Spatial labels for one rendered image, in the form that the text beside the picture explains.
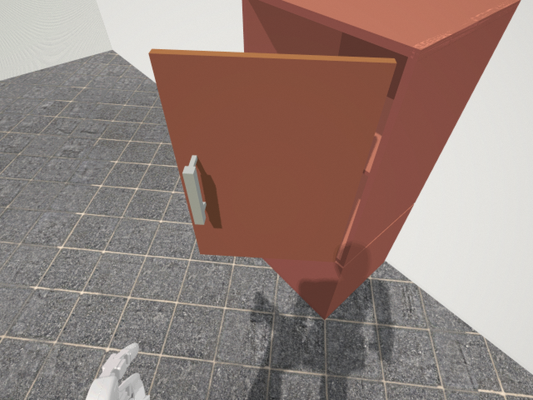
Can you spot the handle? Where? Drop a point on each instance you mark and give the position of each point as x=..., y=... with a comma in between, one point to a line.
x=193, y=192

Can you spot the left robot hand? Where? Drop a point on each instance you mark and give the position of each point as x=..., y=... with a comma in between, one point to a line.
x=106, y=386

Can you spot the cupboard door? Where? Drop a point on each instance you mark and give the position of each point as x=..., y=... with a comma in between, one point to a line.
x=281, y=143

